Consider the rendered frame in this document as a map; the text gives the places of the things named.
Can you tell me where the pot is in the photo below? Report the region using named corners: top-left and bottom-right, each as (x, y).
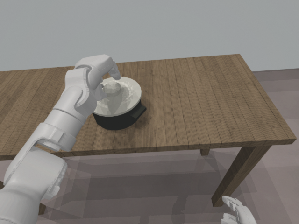
top-left (92, 100), bottom-right (147, 130)

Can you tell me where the robot right hand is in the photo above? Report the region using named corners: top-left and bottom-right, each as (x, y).
top-left (221, 196), bottom-right (257, 224)

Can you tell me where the robot left hand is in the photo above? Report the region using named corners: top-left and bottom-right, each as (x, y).
top-left (75, 54), bottom-right (121, 101)

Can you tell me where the left robot upper arm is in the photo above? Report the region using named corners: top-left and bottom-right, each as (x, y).
top-left (0, 146), bottom-right (68, 224)

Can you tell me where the robot left forearm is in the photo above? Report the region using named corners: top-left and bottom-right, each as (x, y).
top-left (3, 63), bottom-right (101, 186)

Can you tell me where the table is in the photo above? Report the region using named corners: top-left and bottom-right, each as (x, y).
top-left (0, 54), bottom-right (297, 215)

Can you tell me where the knob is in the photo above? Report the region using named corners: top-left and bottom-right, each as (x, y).
top-left (103, 82), bottom-right (121, 97)

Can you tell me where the lid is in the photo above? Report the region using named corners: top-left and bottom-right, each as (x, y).
top-left (93, 77), bottom-right (142, 117)

